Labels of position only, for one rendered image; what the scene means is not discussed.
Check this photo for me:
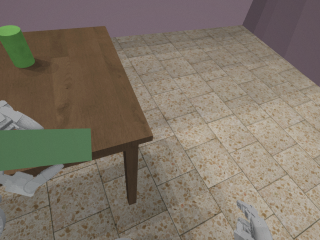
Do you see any right robot hand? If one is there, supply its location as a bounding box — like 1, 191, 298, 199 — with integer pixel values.
234, 200, 273, 240

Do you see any sponge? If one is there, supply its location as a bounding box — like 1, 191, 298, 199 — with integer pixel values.
0, 128, 92, 171

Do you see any left robot hand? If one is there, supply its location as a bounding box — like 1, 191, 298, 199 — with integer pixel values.
0, 100, 64, 197

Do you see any table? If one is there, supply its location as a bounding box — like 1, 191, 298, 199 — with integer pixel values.
0, 26, 153, 205

